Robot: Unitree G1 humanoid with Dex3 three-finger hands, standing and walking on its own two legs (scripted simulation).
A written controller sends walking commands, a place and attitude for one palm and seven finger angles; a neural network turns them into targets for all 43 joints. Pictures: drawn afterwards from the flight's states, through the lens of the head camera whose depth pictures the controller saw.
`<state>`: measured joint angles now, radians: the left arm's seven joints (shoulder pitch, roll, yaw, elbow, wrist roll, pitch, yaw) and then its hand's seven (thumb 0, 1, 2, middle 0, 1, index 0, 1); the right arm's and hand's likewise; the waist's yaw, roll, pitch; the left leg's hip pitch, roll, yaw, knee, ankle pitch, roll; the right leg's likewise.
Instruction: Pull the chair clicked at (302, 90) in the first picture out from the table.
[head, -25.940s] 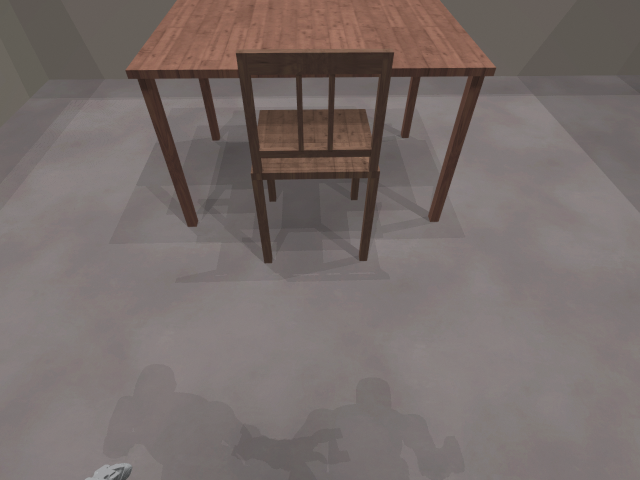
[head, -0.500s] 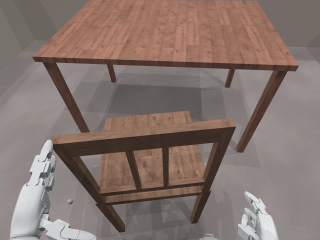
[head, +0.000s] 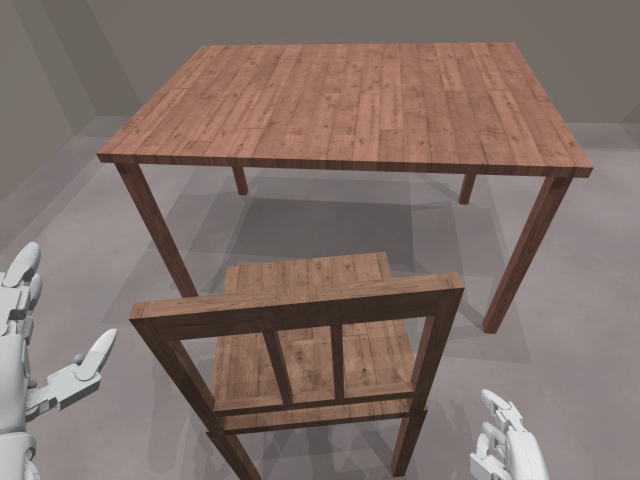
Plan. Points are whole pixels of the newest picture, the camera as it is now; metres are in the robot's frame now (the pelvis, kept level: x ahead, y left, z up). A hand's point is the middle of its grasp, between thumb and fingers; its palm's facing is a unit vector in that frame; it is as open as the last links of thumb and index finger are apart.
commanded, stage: draw the hand back to the body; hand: left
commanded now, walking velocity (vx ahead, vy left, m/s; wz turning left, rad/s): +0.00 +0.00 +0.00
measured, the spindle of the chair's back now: (279, 366) +0.31 +0.11 -0.09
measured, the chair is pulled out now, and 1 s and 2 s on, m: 0.31 0.31 0.31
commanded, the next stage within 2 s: step back with the hand held close in 0.48 s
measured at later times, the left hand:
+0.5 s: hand (67, 333) +0.20 +0.26 +0.17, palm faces +0.48 -0.76 -0.44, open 7.5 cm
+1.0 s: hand (69, 329) +0.20 +0.26 +0.17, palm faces +0.33 -0.75 -0.57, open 7.4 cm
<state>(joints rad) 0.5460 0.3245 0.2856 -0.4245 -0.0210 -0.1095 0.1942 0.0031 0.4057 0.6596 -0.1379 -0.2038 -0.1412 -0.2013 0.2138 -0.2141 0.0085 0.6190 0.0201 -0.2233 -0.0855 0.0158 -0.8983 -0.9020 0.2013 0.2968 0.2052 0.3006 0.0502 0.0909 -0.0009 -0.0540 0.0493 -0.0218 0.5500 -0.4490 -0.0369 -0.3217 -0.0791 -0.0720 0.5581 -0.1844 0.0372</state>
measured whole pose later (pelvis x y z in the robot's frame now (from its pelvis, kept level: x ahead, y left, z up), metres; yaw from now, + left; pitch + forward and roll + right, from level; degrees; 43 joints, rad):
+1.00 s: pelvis -0.02 +0.02 +0.00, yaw -2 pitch -1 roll +0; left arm 0.59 0.44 0.45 -0.55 -0.02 -0.21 0.16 0.02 0.89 0.90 -0.21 -0.31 -0.22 -0.30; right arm 0.16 -0.19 -0.04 0.60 0.02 -0.09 -0.07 0.02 -0.90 -0.90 0.20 0.30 0.20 0.30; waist -0.02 0.00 0.11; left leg -0.10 0.01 0.03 0.51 -0.40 -0.01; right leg -0.38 -0.10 -0.02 0.50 -0.10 0.05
